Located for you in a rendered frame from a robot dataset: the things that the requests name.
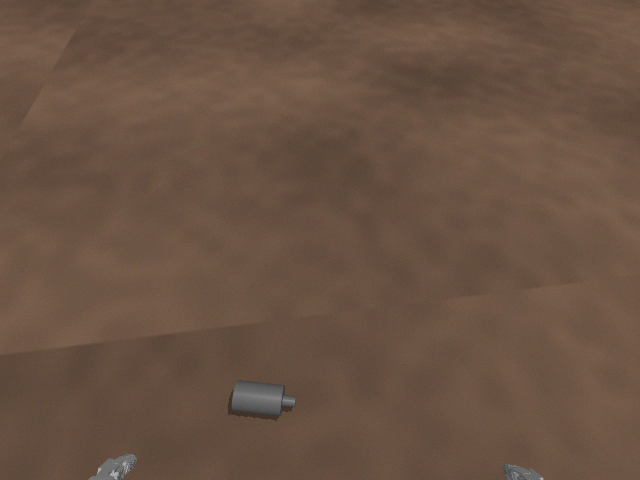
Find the left robot hand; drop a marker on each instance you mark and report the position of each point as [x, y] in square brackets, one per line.
[115, 469]

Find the right robot hand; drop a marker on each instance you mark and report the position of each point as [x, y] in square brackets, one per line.
[513, 472]

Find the bottle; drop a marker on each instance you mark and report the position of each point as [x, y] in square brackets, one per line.
[261, 398]

